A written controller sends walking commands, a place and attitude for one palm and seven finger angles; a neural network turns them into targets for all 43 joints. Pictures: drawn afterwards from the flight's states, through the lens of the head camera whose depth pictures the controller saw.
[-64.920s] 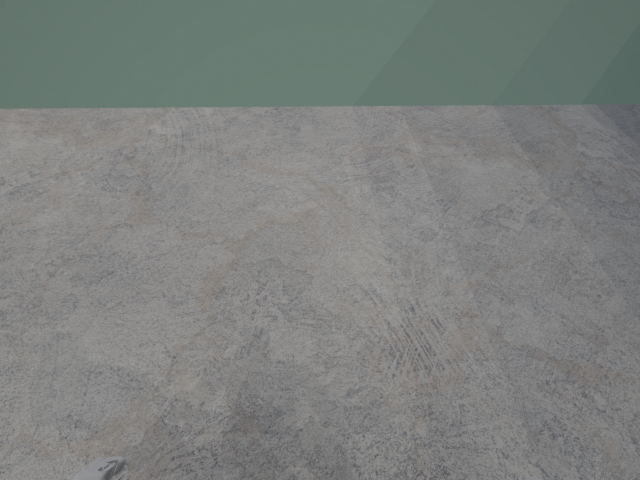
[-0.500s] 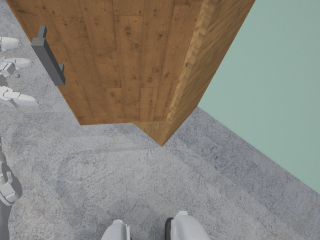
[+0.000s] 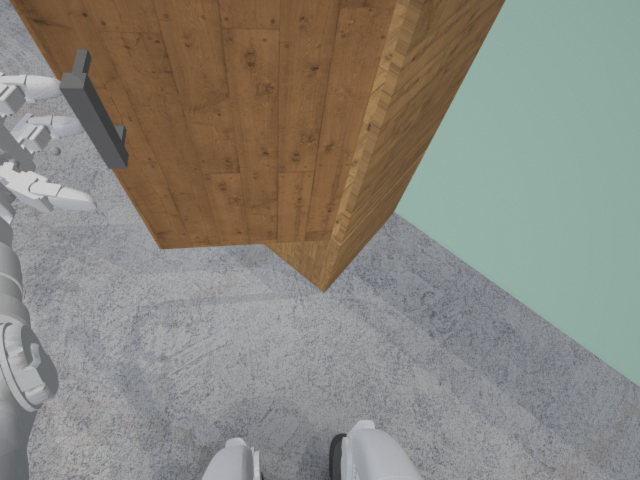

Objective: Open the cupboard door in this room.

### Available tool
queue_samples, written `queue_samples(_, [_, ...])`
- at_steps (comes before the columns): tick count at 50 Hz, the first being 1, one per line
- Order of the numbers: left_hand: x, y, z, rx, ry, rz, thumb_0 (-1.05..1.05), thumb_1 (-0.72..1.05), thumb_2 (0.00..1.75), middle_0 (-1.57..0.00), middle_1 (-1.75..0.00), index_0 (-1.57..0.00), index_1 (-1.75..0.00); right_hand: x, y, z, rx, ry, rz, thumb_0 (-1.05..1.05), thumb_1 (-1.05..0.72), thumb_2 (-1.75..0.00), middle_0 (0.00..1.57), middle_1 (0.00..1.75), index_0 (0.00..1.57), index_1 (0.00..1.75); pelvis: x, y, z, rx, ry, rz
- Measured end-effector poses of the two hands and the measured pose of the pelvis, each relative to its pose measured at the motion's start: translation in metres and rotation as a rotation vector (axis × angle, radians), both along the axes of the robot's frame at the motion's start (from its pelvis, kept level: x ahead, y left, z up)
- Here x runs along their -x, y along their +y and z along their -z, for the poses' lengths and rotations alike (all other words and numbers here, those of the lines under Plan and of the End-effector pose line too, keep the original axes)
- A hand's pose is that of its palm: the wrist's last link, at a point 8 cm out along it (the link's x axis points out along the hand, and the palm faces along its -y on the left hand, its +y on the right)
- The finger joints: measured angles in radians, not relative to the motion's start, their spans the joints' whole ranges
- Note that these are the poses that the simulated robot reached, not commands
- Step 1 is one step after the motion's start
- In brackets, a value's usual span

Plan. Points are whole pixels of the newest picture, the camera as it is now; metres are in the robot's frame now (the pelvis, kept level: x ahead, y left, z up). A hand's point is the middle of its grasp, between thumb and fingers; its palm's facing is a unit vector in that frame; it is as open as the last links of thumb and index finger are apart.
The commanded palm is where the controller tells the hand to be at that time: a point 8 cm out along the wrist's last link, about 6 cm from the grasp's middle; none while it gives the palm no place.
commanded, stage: slide the fingers in behind the handle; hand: left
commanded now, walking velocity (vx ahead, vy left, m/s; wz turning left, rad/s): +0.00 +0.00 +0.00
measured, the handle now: (101, 113) +0.53 +0.24 +0.08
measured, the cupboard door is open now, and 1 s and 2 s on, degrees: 46 46 46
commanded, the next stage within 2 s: close the thumb around the handle in 1.32 s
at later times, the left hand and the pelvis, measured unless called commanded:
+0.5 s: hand (81, 152) +0.47 +0.25 +0.09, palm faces +0.03 -1.00 +0.01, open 14.0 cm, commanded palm +0.45 +0.29 +0.08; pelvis +0.00 +0.00 +0.00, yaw +0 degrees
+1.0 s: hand (111, 151) +0.47 +0.22 +0.08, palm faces +0.03 -1.00 +0.00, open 14.0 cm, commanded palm +0.45 +0.27 +0.08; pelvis +0.00 +0.00 +0.00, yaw +0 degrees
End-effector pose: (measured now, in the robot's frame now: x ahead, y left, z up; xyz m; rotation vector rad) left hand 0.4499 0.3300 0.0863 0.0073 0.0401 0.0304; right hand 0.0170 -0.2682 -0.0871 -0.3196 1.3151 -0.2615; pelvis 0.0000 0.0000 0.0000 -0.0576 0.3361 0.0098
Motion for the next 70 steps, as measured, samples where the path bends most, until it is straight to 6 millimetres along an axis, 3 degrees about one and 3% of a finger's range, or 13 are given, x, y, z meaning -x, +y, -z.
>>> queue_samples(16, [-0.001,-0.013,-0.002,0.002,-0.008,-0.014,-0.02,-0.5,0.3,-0.3,-1.2,-0.3,-1.2,0.0,0.002,0.002,-0.023,-0.019,0.011,0.0,-0.9,-0.9,0.2,0.3,0.21,0.3,-0.001,-0.002,-0.002,-0.007,-0.009,0.008])
queue_samples(36, [0.001,-0.043,0.0,0.009,-0.02,-0.007,-0.02,-0.5,0.3,-0.3,-1.2,-0.3,-1.2,-0.019,0.004,0.004,-0.04,-0.073,-0.011,0.0,-0.9,-0.9,0.2,0.3,0.21,0.3,-0.003,-0.002,-0.004,-0.013,-0.026,0.001])
queue_samples(51, [-0.003,-0.057,0.004,0.01,-0.013,-0.006,-0.02,-0.5,0.3,-0.3,-1.2,-0.3,-1.2,-0.008,0.003,0.007,-0.046,-0.048,-0.005,0.0,-0.9,-0.9,0.2,0.3,0.21,0.3,0.0,-0.004,-0.003,-0.016,-0.024,-0.001])
queue_samples(70, [0.0,-0.06,-0.001,0.0,-0.026,-0.014,-0.02,-0.5,0.3,-0.3,-1.2,-0.3,-1.2,-0.002,0.001,0.007,-0.054,-0.046,0.011,0.0,-0.91,-0.9,0.2,0.3,0.2,0.3,-0.001,-0.005,-0.004,-0.02,-0.029,0.007])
